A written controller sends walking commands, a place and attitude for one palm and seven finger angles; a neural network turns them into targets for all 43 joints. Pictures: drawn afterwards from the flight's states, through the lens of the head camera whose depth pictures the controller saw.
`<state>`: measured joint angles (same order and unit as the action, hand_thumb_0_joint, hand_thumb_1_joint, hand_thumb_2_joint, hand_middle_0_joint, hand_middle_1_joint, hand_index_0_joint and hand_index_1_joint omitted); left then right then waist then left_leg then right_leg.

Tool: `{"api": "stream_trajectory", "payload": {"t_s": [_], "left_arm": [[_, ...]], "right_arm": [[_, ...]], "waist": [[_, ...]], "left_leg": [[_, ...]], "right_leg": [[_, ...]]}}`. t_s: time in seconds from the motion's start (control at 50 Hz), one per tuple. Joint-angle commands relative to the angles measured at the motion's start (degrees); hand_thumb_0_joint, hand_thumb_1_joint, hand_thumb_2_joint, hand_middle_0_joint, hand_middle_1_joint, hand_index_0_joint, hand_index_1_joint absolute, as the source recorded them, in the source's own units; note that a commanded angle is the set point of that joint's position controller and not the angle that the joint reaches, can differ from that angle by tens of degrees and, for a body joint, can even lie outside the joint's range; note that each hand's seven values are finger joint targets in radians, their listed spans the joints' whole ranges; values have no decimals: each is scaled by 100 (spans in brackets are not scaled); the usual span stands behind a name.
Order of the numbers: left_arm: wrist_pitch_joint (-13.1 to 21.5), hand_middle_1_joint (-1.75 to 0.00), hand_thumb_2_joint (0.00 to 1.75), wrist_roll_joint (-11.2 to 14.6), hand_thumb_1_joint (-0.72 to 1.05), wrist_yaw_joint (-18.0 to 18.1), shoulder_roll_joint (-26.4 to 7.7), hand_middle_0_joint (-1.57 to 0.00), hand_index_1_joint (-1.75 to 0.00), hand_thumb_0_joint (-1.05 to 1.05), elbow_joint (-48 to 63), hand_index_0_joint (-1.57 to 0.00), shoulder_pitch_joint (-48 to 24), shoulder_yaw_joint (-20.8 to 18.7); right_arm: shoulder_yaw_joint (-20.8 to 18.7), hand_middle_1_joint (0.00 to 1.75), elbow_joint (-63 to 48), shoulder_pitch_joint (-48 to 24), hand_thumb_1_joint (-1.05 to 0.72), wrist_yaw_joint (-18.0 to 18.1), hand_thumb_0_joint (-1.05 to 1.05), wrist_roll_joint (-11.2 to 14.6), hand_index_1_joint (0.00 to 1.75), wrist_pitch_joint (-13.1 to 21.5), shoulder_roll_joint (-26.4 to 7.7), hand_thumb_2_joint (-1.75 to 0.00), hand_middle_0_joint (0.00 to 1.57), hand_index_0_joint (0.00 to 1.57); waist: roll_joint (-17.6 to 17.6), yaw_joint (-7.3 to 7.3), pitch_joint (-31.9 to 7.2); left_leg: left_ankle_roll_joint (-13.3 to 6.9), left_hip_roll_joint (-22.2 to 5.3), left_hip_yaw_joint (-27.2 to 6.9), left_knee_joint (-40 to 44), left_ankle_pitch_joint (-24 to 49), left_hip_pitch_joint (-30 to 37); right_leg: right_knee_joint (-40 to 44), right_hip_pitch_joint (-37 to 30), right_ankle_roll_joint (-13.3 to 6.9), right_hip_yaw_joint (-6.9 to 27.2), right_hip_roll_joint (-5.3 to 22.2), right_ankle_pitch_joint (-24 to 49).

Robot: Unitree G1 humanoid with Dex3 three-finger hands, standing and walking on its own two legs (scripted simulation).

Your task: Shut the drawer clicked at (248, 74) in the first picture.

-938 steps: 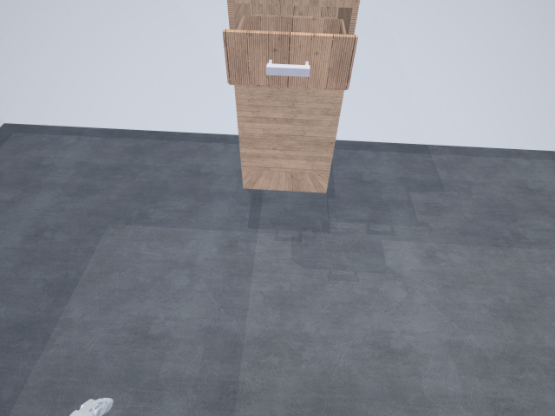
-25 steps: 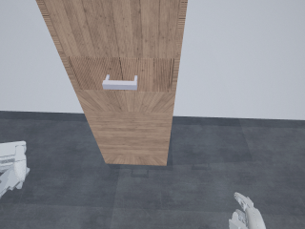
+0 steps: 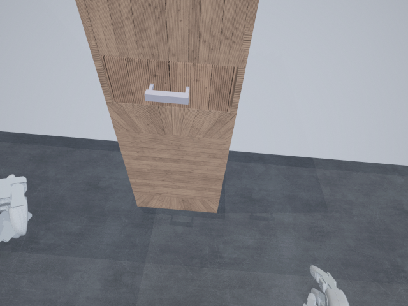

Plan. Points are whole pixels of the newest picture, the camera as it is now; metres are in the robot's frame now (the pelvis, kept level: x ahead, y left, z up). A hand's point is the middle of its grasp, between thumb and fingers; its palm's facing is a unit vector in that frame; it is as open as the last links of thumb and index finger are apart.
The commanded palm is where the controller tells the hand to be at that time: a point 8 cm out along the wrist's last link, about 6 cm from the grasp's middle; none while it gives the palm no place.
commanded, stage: step back with the hand held close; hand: left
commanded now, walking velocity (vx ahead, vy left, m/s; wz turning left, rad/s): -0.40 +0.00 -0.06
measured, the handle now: (168, 92) +0.68 +0.13 +0.03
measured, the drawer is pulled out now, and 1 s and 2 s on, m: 0.00 0.00 0.00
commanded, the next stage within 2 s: stop stepping back and stand still in 0.46 s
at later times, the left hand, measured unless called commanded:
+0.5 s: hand out of the picture +0.08 +0.24 +0.18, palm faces +0.46 -0.72 -0.51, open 3.2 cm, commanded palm +0.01 +0.28 +0.19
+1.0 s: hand out of the picture -0.02 +0.23 +0.18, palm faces +0.42 -0.81 -0.42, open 3.2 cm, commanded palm -0.08 +0.27 +0.19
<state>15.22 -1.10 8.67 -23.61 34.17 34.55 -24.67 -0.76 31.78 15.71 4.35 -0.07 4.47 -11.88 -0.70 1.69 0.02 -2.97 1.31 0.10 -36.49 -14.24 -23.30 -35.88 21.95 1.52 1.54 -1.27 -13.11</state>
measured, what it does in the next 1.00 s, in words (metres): walks backwards: left foot, then right foot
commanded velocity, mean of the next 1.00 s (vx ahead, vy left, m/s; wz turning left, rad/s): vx -0.11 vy -0.01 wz -0.04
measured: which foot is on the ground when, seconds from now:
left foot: down 0.00-0.54, up 0.56-0.68, down 0.70-1.00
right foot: down 0.00-0.68, up 0.70-0.94, down 0.96-1.00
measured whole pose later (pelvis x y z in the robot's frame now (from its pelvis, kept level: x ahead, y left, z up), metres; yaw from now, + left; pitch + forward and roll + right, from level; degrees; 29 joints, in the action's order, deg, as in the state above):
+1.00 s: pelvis -0.20 -0.01 +0.01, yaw +1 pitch +1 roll +0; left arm 10.6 0.5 9.2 -22.6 33.6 33.9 -20.6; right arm 2.4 35.9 15.3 3.4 -1.2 6.6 -8.7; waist -2.4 -0.1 -3.4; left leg -0.4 -3.1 3.4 -41.4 -21.3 -27.0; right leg -29.6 12.0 -3.7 -2.1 -1.4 -19.3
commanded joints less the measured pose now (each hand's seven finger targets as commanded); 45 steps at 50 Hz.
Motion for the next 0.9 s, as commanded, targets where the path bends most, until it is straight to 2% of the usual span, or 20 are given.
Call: {"api": "stream_trajectory", "payload": {"t_s": [0.0, 0.04, 0.08, 0.14, 0.24, 0.36, 0.42, 0.48, 0.52, 0.56, 0.6, 0.64, 0.66, 0.68, 0.7, 0.72, 0.74, 0.78, 0.84, 0.88], "left_arm": [[437, -160, 90, 104, 90, -17, -670, -140, -160, 0, 936, -140, -39, -527], [474, -160, 90, 198, 90, -33, -694, -140, -160, 0, 1055, -140, -61, -441], [454, -160, 90, 218, 90, -55, -763, -140, -160, 0, 1187, -140, 7, -451], [475, -160, 90, 215, 90, -43, -900, -140, -160, 0, 1344, -140, 211, -644], [585, -160, 90, 159, 90, 7, -949, -140, -160, 0, 1330, -140, 130, -840], [605, -160, 90, 142, 90, 0, -730, -140, -160, 0, 1033, -140, -4, -778], [639, -160, 90, 78, 90, -51, -832, -140, -160, 0, 893, -140, 11, -916], [619, -160, 90, 193, 90, -93, -814, -140, -160, 0, 1165, -140, -64, -756], [500, -160, 90, 278, 90, 28, -942, -140, -160, 0, 1489, -140, -483, -566], [417, -160, 90, 224, 90, 27, -914, -140, -160, 0, 1560, -140, -548, -411], [366, -160, 90, 233, 90, 53, -884, -140, -160, 0, 1314, -140, -526, -443], [424, -160, 90, 234, 90, 74, -825, -140, -160, 0, 1198, -140, -601, -395], [501, -160, 90, 231, 90, 129, -576, -140, -160, 0, 1324, -140, -619, -280], [475, -160, 90, 81, 90, 246, -654, -140, -160, 0, 1521, -140, -958, -351], [449, -160, 90, 30, 90, 251, -850, -140, -160, 0, 1502, -140, -1095, -471], [467, -160, 90, 175, 90, 191, -862, -140, -160, 0, 1109, -140, -780, -583], [319, -160, 90, 200, 90, 164, -628, -140, -160, 0, 982, -140, -534, -396], [144, -160, 90, 176, 90, 158, -421, -140, -160, 0, 893, -140, -184, -207], [-22, -160, 90, 147, 90, 150, -442, -140, -160, 0, 904, -140, -110, 12], [-133, -160, 90, 109, 90, 160, -562, -140, -160, 0, 1049, -140, -319, 45]], "right_arm": [[-330, 30, -870, -790, -90, 1, 0, -42, 30, 418, -844, -90, 20, 20], [-311, 30, -746, -753, -90, -33, 0, -69, 30, 410, -777, -90, 20, 20], [-371, 30, -743, -767, -90, -43, 0, -44, 30, 379, -783, -90, 20, 20], [-365, 30, -839, -853, -90, -39, 0, -26, 30, 334, -773, -90, 20, 20], [-394, 30, -930, -860, -90, -6, 0, -35, 30, 327, -827, -90, 20, 20], [-379, 30, -857, -892, -90, 50, 0, -51, 30, 465, -849, -90, 20, 20], [-461, 30, -936, -979, -90, 36, 0, -11, 30, 555, -894, -90, 20, 20], [-461, 30, -860, -772, -90, -58, 0, -16, 30, 542, -761, -90, 20, 20], [-493, 30, -613, -697, -90, -160, 0, -39, 30, 403, -619, -90, 20, 20], [-399, 30, -613, -684, -90, -188, 0, -66, 30, 261, -557, -90, 20, 20], [-265, 30, -745, -687, -90, -53, 0, -69, 30, 231, -490, -90, 20, 20], [-237, 30, -668, -606, -90, 119, 0, -87, 30, 317, -735, -90, 20, 20], [-210, 30, -656, -524, -90, 158, 0, -120, 30, 460, -907, -90, 20, 20], [-176, 30, -702, -422, -90, 157, 0, -97, 30, 615, -754, -90, 20, 20], [-237, 30, -717, -423, -90, 164, 0, -78, 30, 738, -620, -90, 20, 20], [-292, 30, -531, -286, -90, 108, 0, -29, 30, 790, -605, -90, 20, 20], [-259, 30, -610, -446, -90, 21, 0, 14, 30, 787, -599, -90, 20, 20], [-195, 30, -595, -673, -90, -69, 0, 76, 30, 760, -625, -90, 20, 20], [-89, 30, -598, -873, -90, -53, 0, -30, 30, 637, -641, -90, 20, 20], [-94, 30, -567, -890, -90, -14, 0, -118, 30, 557, -688, -90, 20, 20]], "waist": [[215, -100, -175], [181, -49, -646], [46, -84, -1218], [207, -91, -1200], [356, -25, -536], [936, -99, -574], [871, -136, -555], [-179, -44, -396], [-1206, -50, -574], [-1370, 1, -709], [-1317, -14, -397], [545, 40, -19], [2096, 7, 5], [2439, 91, 134], [1415, 3, 90], [1120, -3, -494], [731, -31, -389], [784, -79, -224], [1363, -108, -23], [1359, -108, -87]], "left_leg": [[-212, -700, -714, 1313, -1113, -1749], [-16, -574, -519, 935, 551, -494], [10, -591, -447, 765, 918, 21], [-121, -646, -562, 1045, -196, -421], [-238, -714, -816, 1316, -2296, -1349], [-470, -1369, -1322, 2164, -2531, -2301], [-499, -1357, -971, 1784, -2910, -2567], [-13, -596, -176, 189, -2262, -972], [397, -96, 94, -2141, -1299, 693], [337, -199, -102, -2773, -1166, 1065], [241, -237, -22, -1274, -1149, 1538], [101, -397, -304, 897, -1567, 1366], [-332, -1414, -1686, 2436, -2972, 391], [-795, -2241, -2561, 3007, -3229, -445], [-864, -2037, -2059, 2552, -1634, -249], [-733, -2027, -1868, 2409, -1998, 221], [-666, -1834, -1753, 2252, -1799, 304], [-475, -1665, -1124, 2404, -2314, -119], [-111, -1498, -774, 2820, -2998, -736], [69, -1248, -426, 2468, -3074, -708]], "right_leg": [[182, -1694, -236, 759, 338, 1580], [396, -1088, -315, 844, 600, 2496], [455, -1104, -254, 773, 555, 2215], [501, -1257, -204, 748, 426, 1200], [738, -953, -222, 867, 290, -741], [-880, -1926, -69, 301, -250, 490], [-815, -2031, -93, 642, -203, 186], [984, 73, -550, 1800, 625, -1020], [2586, 1837, -1159, 2969, 1905, -2216], [2508, 1940, -1070, 2288, 1864, -1799], [2073, 2047, -661, 1391, 1213, -1912], [859, 1921, -330, 1037, 607, -2499], [-987, 1244, -120, 552, 1, -1891], [-2774, 951, 55, 110, -269, -1543], [-3244, 1001, 53, 279, -141, -1299], [-3345, 1046, 81, 260, -83, -1245], [-2969, 1001, 68, 221, 12, -1229], [-1965, 230, 39, -213, 92, -1119], [-463, -1037, -142, -804, -154, -1280], [496, -1602, -317, -986, -241, -1467]]}}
